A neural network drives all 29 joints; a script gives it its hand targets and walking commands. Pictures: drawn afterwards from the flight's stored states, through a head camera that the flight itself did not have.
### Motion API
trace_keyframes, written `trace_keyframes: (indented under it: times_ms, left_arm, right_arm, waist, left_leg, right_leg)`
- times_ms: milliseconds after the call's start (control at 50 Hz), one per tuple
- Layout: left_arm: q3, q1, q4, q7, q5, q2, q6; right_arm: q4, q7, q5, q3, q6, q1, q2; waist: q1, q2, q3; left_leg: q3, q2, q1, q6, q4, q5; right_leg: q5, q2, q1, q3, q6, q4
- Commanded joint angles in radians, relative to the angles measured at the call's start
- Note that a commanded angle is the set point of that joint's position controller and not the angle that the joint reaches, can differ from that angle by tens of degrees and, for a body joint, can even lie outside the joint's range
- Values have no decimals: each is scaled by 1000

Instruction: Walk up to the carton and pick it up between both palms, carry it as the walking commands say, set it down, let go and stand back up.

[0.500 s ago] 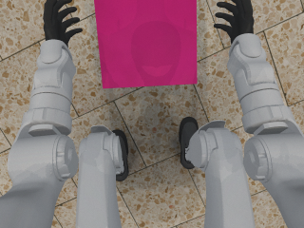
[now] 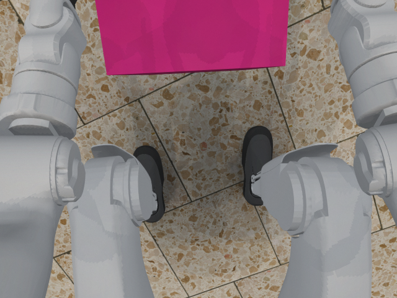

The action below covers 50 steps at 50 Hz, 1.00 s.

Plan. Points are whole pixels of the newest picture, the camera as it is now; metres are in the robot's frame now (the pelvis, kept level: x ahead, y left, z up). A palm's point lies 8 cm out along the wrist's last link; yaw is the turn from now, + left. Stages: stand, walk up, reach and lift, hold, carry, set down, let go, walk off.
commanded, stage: reach and lift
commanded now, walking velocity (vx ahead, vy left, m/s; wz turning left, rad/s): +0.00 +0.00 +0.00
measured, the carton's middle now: out of the picture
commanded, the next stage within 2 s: none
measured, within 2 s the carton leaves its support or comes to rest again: leaves its support in 1.44 s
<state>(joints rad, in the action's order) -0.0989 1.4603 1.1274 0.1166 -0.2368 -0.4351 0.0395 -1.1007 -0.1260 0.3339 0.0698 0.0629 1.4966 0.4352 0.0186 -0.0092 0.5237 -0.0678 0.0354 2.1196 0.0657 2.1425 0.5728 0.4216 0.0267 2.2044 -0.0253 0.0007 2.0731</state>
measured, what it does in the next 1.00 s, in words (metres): stands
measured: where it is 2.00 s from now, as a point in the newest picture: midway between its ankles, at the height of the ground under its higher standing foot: (203, 187)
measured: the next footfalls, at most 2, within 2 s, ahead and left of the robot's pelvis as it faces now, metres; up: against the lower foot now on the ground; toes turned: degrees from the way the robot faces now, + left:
none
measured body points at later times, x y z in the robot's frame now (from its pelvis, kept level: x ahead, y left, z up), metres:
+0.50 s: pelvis +0.00 +0.00 +0.00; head +0.38 -0.01 +0.23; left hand +0.56 +0.17 -0.19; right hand +0.56 -0.17 -0.18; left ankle +0.12 +0.15 -0.35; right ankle +0.16 -0.12 -0.35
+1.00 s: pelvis +0.00 +0.00 +0.00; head +0.38 -0.01 +0.23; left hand +0.56 +0.16 -0.20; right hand +0.57 -0.15 -0.18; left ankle +0.12 +0.15 -0.35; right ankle +0.16 -0.12 -0.35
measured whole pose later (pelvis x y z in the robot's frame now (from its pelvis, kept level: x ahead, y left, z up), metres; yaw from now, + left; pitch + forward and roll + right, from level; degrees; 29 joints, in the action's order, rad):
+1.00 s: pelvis +0.00 +0.00 +0.00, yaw +0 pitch +31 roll +1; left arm -0.04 1.51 1.20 0.14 -0.27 -0.36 0.01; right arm -1.19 -0.15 0.34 0.09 0.02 1.58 0.33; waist 0.02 -0.01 0.52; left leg -0.07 0.03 2.12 0.07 2.15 0.57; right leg 0.42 0.03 2.20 -0.03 0.00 2.08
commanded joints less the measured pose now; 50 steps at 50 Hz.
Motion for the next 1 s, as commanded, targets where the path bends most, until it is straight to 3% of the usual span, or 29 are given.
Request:
trace_keyframes:
  times_ms: [0, 120, 160, 180, 200, 220, 320, 340, 360, 400, 420, 480, 500, 640, 680, 740, 840, 920, 940, 980]
  left_arm:
    - [3, 275, -132, 1, -67, -125, -67]
    - [18, 277, -90, 0, -74, -98, -59]
    - [22, 285, -93, 1, -70, -89, -56]
    - [26, 300, -102, 3, -71, -79, -60]
    - [37, 317, -123, 1, -82, -74, -62]
    - [36, 315, -135, 3, -69, -67, -65]
    - [69, 355, -138, 0, -96, -13, -69]
    - [71, 341, -118, 0, -92, -3, -65]
    - [66, 330, -102, 2, -75, -4, -66]
    - [58, 321, -74, 6, -67, 8, -64]
    - [43, 311, -66, 8, -51, 7, -66]
    - [28, 319, -54, 19, -29, -1, -75]
    - [1, 314, -46, 23, -10, -12, -82]
    - [83, 396, -111, 16, -46, 92, -101]
    - [82, 396, -95, 14, -39, 110, -104]
    - [121, 431, -126, 0, -60, 182, -107]
    - [176, 537, -144, -52, -54, 398, -93]
    - [212, 659, -218, -150, -37, 734, -63]
    - [236, 679, -234, -172, -38, 793, -51]
    - [227, 683, -239, -204, -24, 853, -34]
  right_arm:
    - [85, -13, 51, 41, -41, 289, 0]
    - [64, -11, 39, 35, -36, 312, 11]
    - [32, -12, 28, 22, -34, 294, 16]
    - [39, -12, 39, 48, -32, 304, -7]
    - [64, -10, 37, 53, -35, 315, -23]
    - [53, -7, 45, 62, -35, 315, -39]
    - [83, -9, 52, 87, -41, 350, -84]
    - [44, -9, 47, 81, -40, 329, -83]
    - [41, -6, 55, 86, -37, 336, -109]
    - [27, -8, 43, 67, -41, 324, -104]
    - [20, -8, 42, 60, -43, 321, -106]
    - [14, -18, 23, 50, -51, 322, -114]
    - [-4, -22, 16, 39, -51, 304, -111]
    - [4, -19, 2, 56, -65, 330, -190]
    - [-17, -16, -6, 52, -66, 329, -214]
    - [-7, -3, 0, 78, -68, 353, -271]
    - [2, 50, 5, 114, -54, 433, -513]
    - [-12, 146, -36, 123, -18, 505, -856]
    - [16, 167, -57, 108, -12, 522, -898]
    - [17, 198, -74, 106, 4, 524, -958]
  waist:
    - [-147, -19, -1572]
    - [-140, 10, -1504]
    - [-126, 24, -1497]
    - [-145, 16, -1515]
    - [-131, 2, -1522]
    - [-149, 22, -1515]
    - [-133, 14, -1547]
    - [-129, 18, -1515]
    - [-148, 19, -1505]
    - [-132, 22, -1471]
    - [-149, 36, -1468]
    - [-140, 6, -1484]
    - [-159, 21, -1478]
    - [-107, 39, -1504]
    - [-114, 57, -1481]
    - [-99, 55, -1493]
    - [-109, 73, -1483]
    - [-114, 56, -1442]
    - [-96, 63, -1431]
    - [-105, 44, -1408]
  left_leg:
    - [176, -51, -400, -20, -152, -264]
    - [175, -52, -428, -19, -166, -228]
    - [177, -50, -416, -13, -161, -222]
    - [179, -52, -425, -14, -163, -231]
    - [178, -55, -425, -17, -164, -229]
    - [179, -59, -431, -18, -171, -248]
    - [185, -63, -444, -15, -164, -256]
    - [180, -62, -422, -14, -170, -239]
    - [180, -64, -427, -16, -173, -247]
    - [175, -68, -417, -15, -179, -221]
    - [176, -67, -412, -13, -178, -232]
    - [177, -73, -410, -10, -176, -224]
    - [187, -75, -394, -7, -168, -226]
    - [172, -92, -420, -6, -187, -244]
    - [174, -94, -419, -4, -186, -242]
    - [174, -97, -419, -2, -192, -242]
    - [182, -107, -424, -9, -191, -220]
    - [188, -127, -382, -6, -190, -197]
    - [187, -128, -373, -8, -182, -192]
    - [194, -131, -359, -14, -167, -189]
  right_leg:
    - [-222, -29, -854, 22, 40, -60]
    - [-142, -31, -771, 35, 39, -73]
    - [-145, -29, -778, 32, 34, -71]
    - [-148, -30, -784, 30, 36, -71]
    - [-155, -34, -799, 28, 36, -78]
    - [-176, -39, -786, 30, 34, -73]
    - [-187, -40, -823, 29, 34, -79]
    - [-176, -40, -802, 31, 34, -77]
    - [-179, -44, -794, 31, 38, -80]
    - [-153, -46, -766, 39, 37, -84]
    - [-164, -49, -759, 34, 37, -77]
    - [-159, -53, -776, 38, 44, -85]
    - [-161, -59, -774, 26, 41, -86]
    - [-192, -65, -783, 30, 30, -87]
    - [-189, -71, -771, 27, 29, -92]
    - [-198, -73, -786, 28, 25, -95]
    - [-181, -92, -768, 29, 16, -87]
    - [-164, -113, -730, 39, 4, -81]
    - [-166, -116, -713, 43, -2, -72]
    - [-147, -120, -697, 45, -2, -69]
